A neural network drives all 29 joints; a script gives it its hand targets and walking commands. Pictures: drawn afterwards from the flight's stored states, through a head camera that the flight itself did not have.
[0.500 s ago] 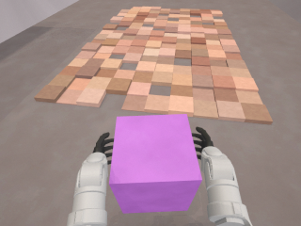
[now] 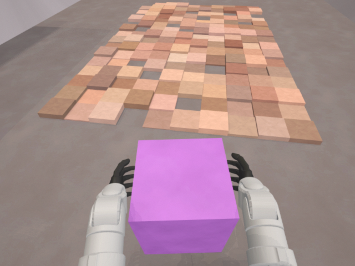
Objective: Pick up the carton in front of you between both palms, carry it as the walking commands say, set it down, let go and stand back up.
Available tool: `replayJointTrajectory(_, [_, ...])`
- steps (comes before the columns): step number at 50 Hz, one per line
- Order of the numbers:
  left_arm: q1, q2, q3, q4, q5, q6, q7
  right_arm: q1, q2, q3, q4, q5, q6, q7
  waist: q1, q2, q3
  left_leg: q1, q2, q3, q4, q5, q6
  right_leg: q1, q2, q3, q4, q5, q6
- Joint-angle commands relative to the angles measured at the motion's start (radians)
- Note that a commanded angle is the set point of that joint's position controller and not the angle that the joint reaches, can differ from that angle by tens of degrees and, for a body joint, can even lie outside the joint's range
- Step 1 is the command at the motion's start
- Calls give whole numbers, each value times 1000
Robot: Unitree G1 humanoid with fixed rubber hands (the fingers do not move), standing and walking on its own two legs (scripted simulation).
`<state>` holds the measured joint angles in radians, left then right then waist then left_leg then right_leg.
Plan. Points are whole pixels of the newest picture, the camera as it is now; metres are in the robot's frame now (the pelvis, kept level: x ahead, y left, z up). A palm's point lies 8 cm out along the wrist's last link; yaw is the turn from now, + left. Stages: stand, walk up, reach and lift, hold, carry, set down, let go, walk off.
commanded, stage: hold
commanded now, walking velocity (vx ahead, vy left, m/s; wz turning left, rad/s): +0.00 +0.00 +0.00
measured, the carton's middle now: (181, 198) +0.29 +0.00 -0.04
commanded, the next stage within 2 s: carry in 0.06 s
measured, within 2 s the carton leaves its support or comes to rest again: neither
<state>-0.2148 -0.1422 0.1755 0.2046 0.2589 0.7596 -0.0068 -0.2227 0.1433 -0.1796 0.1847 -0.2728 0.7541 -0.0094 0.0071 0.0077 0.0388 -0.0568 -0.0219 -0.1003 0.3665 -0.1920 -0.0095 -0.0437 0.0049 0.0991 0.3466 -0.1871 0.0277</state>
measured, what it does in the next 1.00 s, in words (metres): walks ahead: left foot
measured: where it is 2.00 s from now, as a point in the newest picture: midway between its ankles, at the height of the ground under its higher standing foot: (179, 154)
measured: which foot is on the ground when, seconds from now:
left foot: down 0.00-0.30, up 0.32-0.68, down 0.70-1.00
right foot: down 0.00-0.72, up 0.74-1.00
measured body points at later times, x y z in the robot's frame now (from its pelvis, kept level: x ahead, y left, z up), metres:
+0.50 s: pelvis +0.10 -0.03 +0.00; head +0.08 -0.05 +0.45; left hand +0.36 +0.12 +0.08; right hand +0.38 -0.18 +0.08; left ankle +0.13 +0.10 -0.69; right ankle +0.01 -0.12 -0.75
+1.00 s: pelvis +0.37 +0.01 +0.00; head +0.40 +0.01 +0.45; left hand +0.66 +0.14 +0.06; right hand +0.64 -0.16 +0.07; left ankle +0.30 +0.08 -0.75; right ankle +0.44 -0.14 -0.70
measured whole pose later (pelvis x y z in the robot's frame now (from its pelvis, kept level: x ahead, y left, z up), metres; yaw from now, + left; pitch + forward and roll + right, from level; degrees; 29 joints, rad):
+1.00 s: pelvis +0.37 +0.01 +0.00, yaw -2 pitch +6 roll -2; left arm -0.16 -0.13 0.10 -0.35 0.11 1.25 0.09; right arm -0.17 0.14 -0.12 -0.36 -0.10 1.24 -0.10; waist -0.04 0.02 -0.07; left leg -0.14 0.03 0.20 0.29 -0.25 0.05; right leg -0.62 -0.09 -0.10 0.77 -0.20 -0.02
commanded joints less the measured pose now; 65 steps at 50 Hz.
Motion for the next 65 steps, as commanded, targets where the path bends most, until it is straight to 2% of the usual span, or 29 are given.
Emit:
replayJointTrajectory(1, [-446, -918, -574, -118, -284, -44, -210, -388, 910, 548, -81, 261, -24, 229, -8, -1, -263, 72, -69, 26, -55, 288, -4, 68, 94, -27, -46, 246, -19])
replayJointTrajectory(2, [-536, -914, -614, -203, -299, -58, -210, -369, 897, 538, -51, 262, -30, 231, -37, 65, -270, 62, -74, 31, -49, 281, -15, 70, 88, -25, -38, 264, -29])
replayJointTrajectory(3, [-490, -924, -613, -222, -303, -35, -200, -402, 910, 559, -147, 295, -32, 229, 3, 66, -338, -24, 103, 20, 35, 139, 22, -33, -93, -28, 78, 113, -21])
replayJointTrajectory(5, [-565, -927, -668, -273, -345, -14, -196, -437, 932, 631, -179, 335, -3, 225, -14, 22, -298, -58, 111, -70, -55, -346, 38, -180, -14, -88, 132, -338, -17])
replayJointTrajectory(6, [-519, -920, -624, -227, -323, 5, -190, -442, 908, 644, -184, 332, 19, 220, -23, 108, -240, -118, 186, -185, -136, -589, 82, -275, -11, -101, 167, -390, -2])
replayJointTrajectory(8, [-562, -923, -702, -349, -363, 34, -187, -510, 907, 679, -311, 374, 39, 191, -13, 176, -304, -151, 253, -279, -178, -445, 101, -247, -23, -124, 370, -193, -13])
replayJointTrajectory(12, [-462, -827, -708, -386, -389, 126, -160, -374, 799, 675, -299, 363, 152, 159, 0, 105, -309, -250, 174, -102, -26, -393, 101, -134, -34, -158, 17, -195, -44])
replayJointTrajectory(13, [-495, -831, -749, -423, -440, 150, -155, -421, 804, 703, -380, 398, 164, 156, 16, -27, -351, -386, 98, 4, 208, -301, 60, 44, -165, 35, -87, -269, -74])
replayJointTrajectory(14, [-381, -739, -717, -397, -411, 189, -137, -429, 789, 730, -401, 413, 209, 147, 19, -342, -293, -630, 9, 139, 390, -280, 18, 165, -317, 275, -151, -265, -124])
replayJointTrajectory(16, [-376, -788, -713, -452, -449, 240, -128, -512, 786, 799, -502, 508, 274, 149, 32, -179, -261, -752, 64, 140, 519, -310, 7, 175, -434, 404, -169, -95, -261])
replayJointTrajectory(19, [-509, -794, -787, -609, -518, 314, -114, -487, 826, 822, -517, 585, 334, 159, 23, -78, -370, -701, 68, 163, 473, -203, 28, 240, -302, 147, -123, 92, -183])
replayJointTrajectory(22, [-459, -762, -765, -633, -538, 372, -122, -432, 863, 831, -519, 570, 393, 144, 25, -241, -306, -711, 97, 220, 438, -22, 11, 176, -256, 23, -160, 187, -109])
replayJointTrajectory(24, [-393, -782, -781, -670, -538, 409, -129, -369, 852, 808, -558, 563, 420, 135, 25, -136, -287, -688, 69, 258, 333, -14, 13, 191, -259, -1, -129, 375, -116])
replayJointTrajectory(30, [-395, -800, -760, -670, -554, 480, -154, -406, 822, 794, -671, 551, 485, 140, 12, -196, -260, -363, 57, 284, 154, 121, 48, 10, -271, -109, -72, 352, -117])
replayJointTrajectory(32, [-537, -768, -776, -773, -618, 493, -156, -429, 804, 769, -653, 553, 499, 133, -10, -149, -332, -112, -8, 353, 118, -36, 64, -82, -184, -233, 160, 355, -103])
replayJointTrajectory(33, [-585, -735, -769, -795, -613, 499, -148, -437, 822, 770, -632, 577, 509, 135, -22, -73, -420, 157, 69, 252, 135, -108, 90, -252, -142, -278, 345, 226, -67])
replayJointTrajectory(34, [-587, -732, -791, -787, -616, 519, -145, -414, 748, 724, -619, 549, 509, 134, -33, 264, -517, 310, 374, -251, -48, -326, 187, -495, -27, -284, 673, -90, -10])
replayJointTrajectory(35, [-541, -735, -764, -737, -597, 529, -140, -427, 779, 747, -605, 572, 518, 135, -24, 289, -478, 291, 459, -449, -159, -320, 253, -642, -21, -162, 852, -308, -29])
replayJointTrajectory(39, [-506, -812, -743, -648, -602, 541, -150, -446, 843, 741, -612, 552, 526, 128, -25, 37, -450, 111, 391, -180, -131, -12, 210, -617, -155, -78, 776, -206, -70])
replayJointTrajectory(43, [-448, -895, -721, -604, -544, 494, -140, -479, 925, 809, -614, 597, 508, 163, -31, 49, -405, 107, 360, -62, -199, -21, 164, -625, -115, -160, 576, -96, -59])
replayJointTrajectory(50, [-371, -920, -796, -709, -509, 439, -117, -364, 900, 782, -643, 589, 465, 183, -33, 210, -321, 163, 232, 216, -126, 420, 123, -564, -66, -272, 258, 101, -34])
replayJointTrajectory(51, [-366, -919, -800, -689, -516, 441, -123, -395, 916, 803, -679, 606, 457, 183, -39, 136, -338, 216, 240, 196, -106, 497, 126, -553, -36, -301, 215, 118, -36])
replayJointTrajectory(55, [-335, -867, -798, -635, -522, 457, -126, -258, 838, 771, -582, 541, 472, 182, -15, 128, -364, 163, 205, 302, 170, 766, 71, -236, 28, -425, 37, 153, -67])
replayJointTrajectory(56, [-336, -848, -774, -664, -520, 458, -134, -275, 816, 769, -583, 535, 472, 185, 17, 69, -477, -22, 171, 303, 347, 551, 23, 61, -48, -327, 94, 129, -97])
replayJointTrajectory(57, [-289, -838, -765, -604, -516, 452, -144, -323, 834, 790, -607, 559, 478, 185, 35, -125, -575, -311, 79, 299, 681, 202, -12, 311, -310, 115, 56, 48, -198])
replayJointTrajectory(58, [-327, -841, -769, -655, -527, 441, -149, -314, 868, 812, -599, 561, 472, 192, 29, -299, -563, -561, 9, 190, 802, -275, -1, 411, -409, 373, -76, 79, -249])
replayJointTrajectory(59, [-330, -895, -767, -579, -521, 440, -152, -357, 885, 811, -576, 567, 464, 189, 24, -204, -497, -710, 40, 140, 929, -283, 22, 431, -428, 328, -71, 224, -293])
replayJointTrajectory(61, [-371, -949, -806, -596, -547, 419, -163, -364, 921, 827, -570, 560, 437, 204, 13, -94, -436, -628, 142, 104, 859, -179, 46, 199, -400, 135, -96, 172, -207])
replayJointTrajectory(65, [-345, -982, -818, -632, -571, 393, -177, -320, 981, 830, -568, 542, 404, 178, 1, -77, -409, -490, 150, 158, 649, -21, 22, 1, -288, -118, -170, 51, -142])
